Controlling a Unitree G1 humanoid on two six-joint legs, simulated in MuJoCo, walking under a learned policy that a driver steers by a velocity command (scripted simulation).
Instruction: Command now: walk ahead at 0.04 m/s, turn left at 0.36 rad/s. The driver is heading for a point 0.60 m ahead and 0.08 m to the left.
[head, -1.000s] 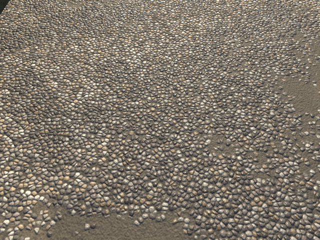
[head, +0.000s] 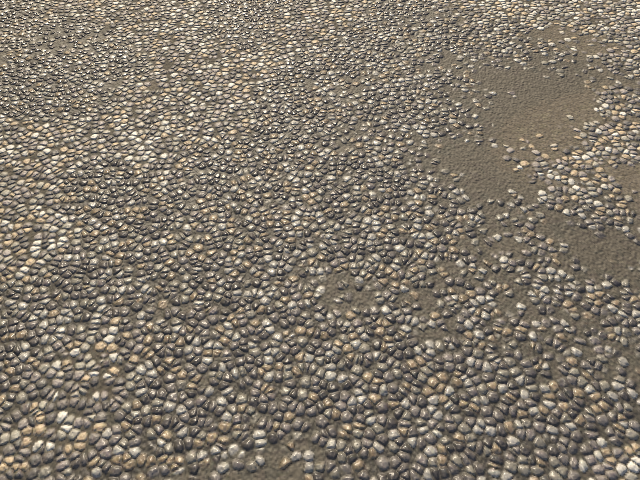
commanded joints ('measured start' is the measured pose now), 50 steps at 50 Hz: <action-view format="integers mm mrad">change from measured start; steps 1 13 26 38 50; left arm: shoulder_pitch -2 -147 -307 171 115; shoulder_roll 174 160 63 175 180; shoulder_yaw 48 32 1 40 34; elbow -69 -142 -116 -9 7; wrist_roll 3 -63 -31 -44 -32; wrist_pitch -32 -128 -148 -131 -107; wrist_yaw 16 -38 -83 -78 -32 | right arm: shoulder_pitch -52 203 293 229 -80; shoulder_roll -101 -180 -139 -154 -47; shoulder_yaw -38 -48 -27 -6 22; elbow -100 -71 -24 -71 -171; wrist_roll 3 -16 -3 -1 -41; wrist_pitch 9 -75 -68 -106 -120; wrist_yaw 0 28 -28 -7 -1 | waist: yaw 41 -47 -94 128 72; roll -230 122 80 -181 -85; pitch -59 40 51 -332 -42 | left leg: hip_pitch -168 371 301 -387 -87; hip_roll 28 374 177 -19 20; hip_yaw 33 -671 -160 -106 36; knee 255 -538 -520 738 -45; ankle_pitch -222 -334 293 -122 469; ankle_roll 2 348 195 16 -71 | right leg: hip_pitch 83 -719 -447 602 -113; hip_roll -353 -52 -24 -322 -54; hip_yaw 284 95 -5 719 164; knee -187 665 55 -212 -272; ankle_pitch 380 -172 436 -23 527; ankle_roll -239 -32 30 -378 -226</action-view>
